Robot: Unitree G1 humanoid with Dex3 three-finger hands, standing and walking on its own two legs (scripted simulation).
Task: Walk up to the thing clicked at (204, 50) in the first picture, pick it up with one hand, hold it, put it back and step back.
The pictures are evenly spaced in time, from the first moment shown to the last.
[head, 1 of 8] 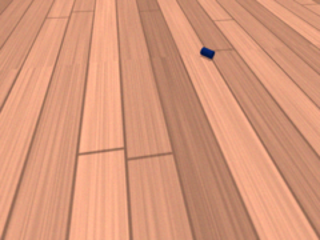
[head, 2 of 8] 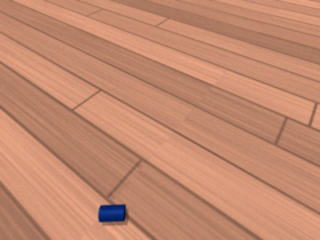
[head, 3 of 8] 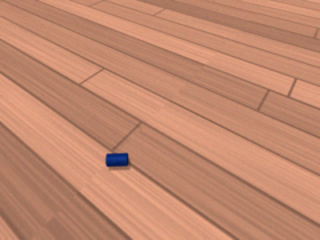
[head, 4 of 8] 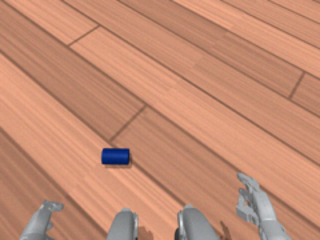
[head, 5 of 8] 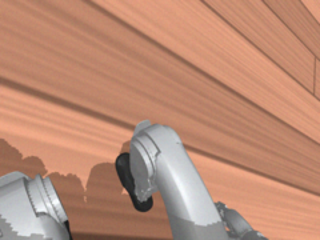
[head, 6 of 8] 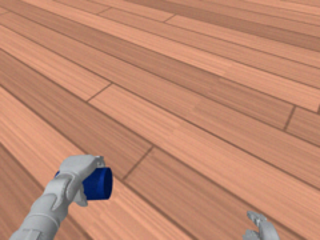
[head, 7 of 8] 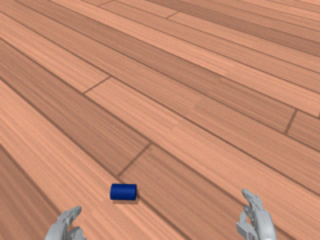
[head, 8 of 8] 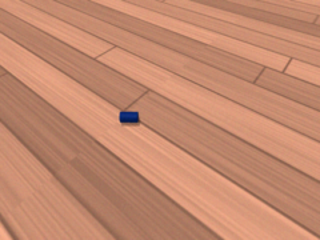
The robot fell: no
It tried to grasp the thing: yes
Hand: left
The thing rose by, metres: 0.67
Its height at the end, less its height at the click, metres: +0.00
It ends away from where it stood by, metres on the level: 0.01
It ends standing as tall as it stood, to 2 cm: yes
